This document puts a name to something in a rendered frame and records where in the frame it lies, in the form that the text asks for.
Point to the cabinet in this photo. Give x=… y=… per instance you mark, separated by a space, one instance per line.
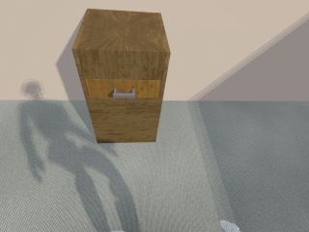
x=122 y=45

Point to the right robot hand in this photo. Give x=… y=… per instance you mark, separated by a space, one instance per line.
x=228 y=226

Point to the drawer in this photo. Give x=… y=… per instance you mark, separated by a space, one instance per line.
x=104 y=88

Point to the handle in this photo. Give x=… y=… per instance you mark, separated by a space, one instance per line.
x=124 y=95

